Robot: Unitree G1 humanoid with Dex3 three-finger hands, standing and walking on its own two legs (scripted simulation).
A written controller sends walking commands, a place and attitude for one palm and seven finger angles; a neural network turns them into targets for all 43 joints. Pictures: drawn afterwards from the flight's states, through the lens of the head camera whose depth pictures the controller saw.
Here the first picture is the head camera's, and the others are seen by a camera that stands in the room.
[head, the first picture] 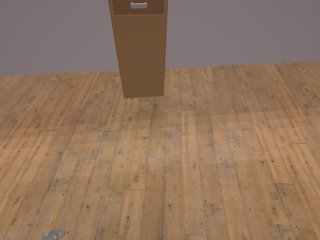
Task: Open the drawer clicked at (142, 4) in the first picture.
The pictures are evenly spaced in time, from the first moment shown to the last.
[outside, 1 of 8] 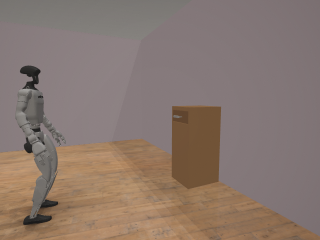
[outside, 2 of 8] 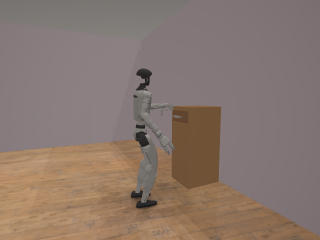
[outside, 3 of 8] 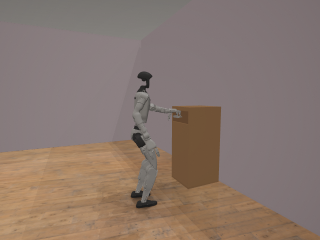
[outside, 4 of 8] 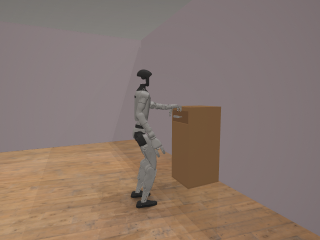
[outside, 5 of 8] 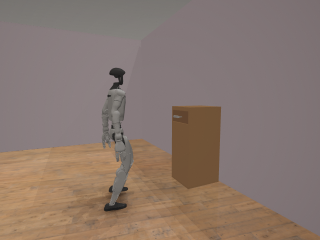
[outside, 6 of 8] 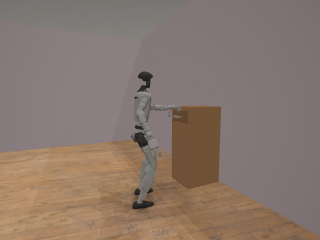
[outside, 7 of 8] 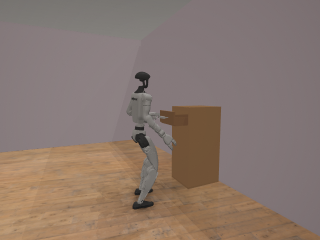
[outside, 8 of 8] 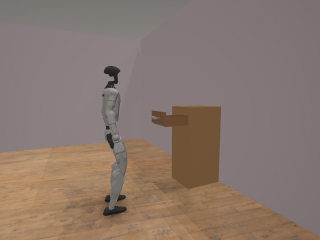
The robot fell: no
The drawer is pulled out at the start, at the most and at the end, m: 0.00 0.29 0.29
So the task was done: yes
